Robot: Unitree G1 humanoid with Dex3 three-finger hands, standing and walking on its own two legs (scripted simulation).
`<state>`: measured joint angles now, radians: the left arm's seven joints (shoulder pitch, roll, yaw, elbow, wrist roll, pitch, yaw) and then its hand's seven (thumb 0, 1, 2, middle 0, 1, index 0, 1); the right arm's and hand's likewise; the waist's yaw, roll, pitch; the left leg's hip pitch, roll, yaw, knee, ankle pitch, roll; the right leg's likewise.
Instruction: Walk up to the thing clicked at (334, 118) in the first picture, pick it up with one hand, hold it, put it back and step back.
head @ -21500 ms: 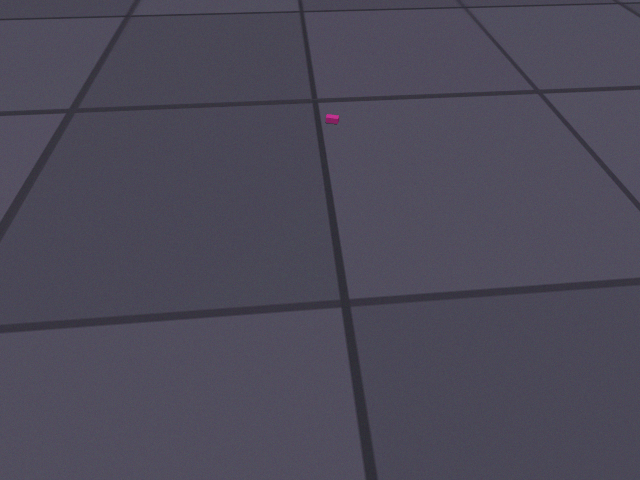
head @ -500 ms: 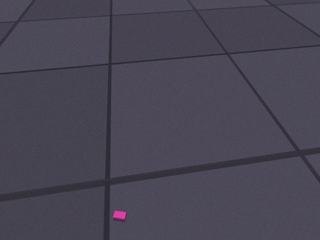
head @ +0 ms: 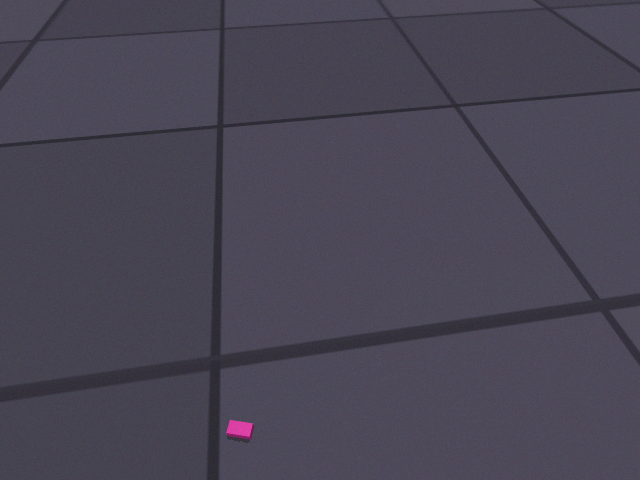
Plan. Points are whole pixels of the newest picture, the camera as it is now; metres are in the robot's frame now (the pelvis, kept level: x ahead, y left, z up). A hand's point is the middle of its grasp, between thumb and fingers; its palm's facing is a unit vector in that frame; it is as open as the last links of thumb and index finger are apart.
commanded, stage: stand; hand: left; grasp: from above
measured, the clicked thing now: (240, 429) +0.40 +0.24 -0.77
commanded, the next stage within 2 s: rise first in 0.54 s
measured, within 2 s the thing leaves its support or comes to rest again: neither
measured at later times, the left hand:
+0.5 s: hand out of the picture +0.08 +0.26 -0.16, palm faces -0.03 -0.94 -0.35, open 7.4 cm
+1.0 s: hand out of the picture +0.13 +0.26 -0.18, palm faces -0.08 -0.92 -0.38, open 10.8 cm
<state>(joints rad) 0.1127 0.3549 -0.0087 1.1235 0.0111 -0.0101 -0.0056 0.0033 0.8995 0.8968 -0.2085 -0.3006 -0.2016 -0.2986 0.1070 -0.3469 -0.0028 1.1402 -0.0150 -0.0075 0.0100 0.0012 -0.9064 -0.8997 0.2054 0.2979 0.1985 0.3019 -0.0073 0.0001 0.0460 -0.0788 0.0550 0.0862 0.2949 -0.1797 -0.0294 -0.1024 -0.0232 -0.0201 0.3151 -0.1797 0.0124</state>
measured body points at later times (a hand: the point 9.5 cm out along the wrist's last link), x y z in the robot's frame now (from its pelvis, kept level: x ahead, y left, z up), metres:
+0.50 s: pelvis +0.00 +0.00 +0.00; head +0.01 +0.00 +0.45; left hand +0.08 +0.30 -0.13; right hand +0.08 -0.30 -0.13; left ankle -0.01 +0.13 -0.75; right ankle +0.00 -0.13 -0.75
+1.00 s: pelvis -0.02 +0.01 -0.03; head +0.05 +0.02 +0.42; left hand +0.13 +0.31 -0.15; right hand +0.09 -0.25 -0.15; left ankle -0.01 +0.13 -0.75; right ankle +0.00 -0.12 -0.75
